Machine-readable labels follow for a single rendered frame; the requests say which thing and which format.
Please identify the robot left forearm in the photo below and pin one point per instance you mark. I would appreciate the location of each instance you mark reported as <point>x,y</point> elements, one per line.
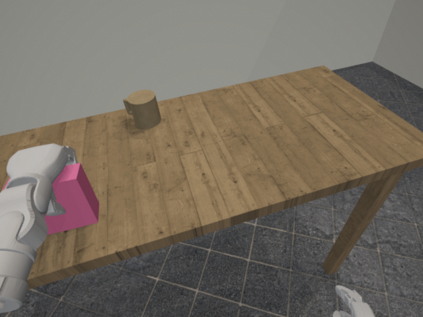
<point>23,206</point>

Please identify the robot right hand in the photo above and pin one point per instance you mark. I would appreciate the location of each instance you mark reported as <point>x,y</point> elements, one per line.
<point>353,301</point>

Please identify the table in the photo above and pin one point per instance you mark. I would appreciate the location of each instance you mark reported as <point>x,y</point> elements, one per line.
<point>219,158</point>

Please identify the robot left hand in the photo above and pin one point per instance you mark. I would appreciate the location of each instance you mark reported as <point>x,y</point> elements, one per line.
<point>46,160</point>

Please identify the sponge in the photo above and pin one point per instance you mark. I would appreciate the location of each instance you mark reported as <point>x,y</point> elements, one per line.
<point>75,194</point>

